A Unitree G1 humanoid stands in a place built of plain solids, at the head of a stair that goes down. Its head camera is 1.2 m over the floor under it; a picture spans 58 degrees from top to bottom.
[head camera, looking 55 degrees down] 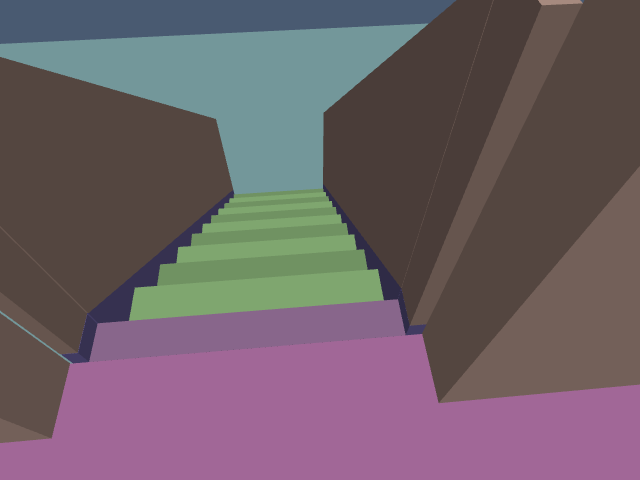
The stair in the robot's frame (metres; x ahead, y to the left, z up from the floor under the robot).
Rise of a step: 0.21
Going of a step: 0.24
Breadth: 0.91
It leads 5 degrees to the left of straight ahead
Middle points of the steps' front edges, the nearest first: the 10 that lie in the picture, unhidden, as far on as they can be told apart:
0.58 0.21 0.00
0.81 0.23 -0.21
1.05 0.25 -0.42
1.28 0.27 -0.64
1.52 0.29 -0.85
1.75 0.32 -1.06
1.99 0.34 -1.27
2.22 0.36 -1.48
2.46 0.38 -1.70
2.69 0.40 -1.91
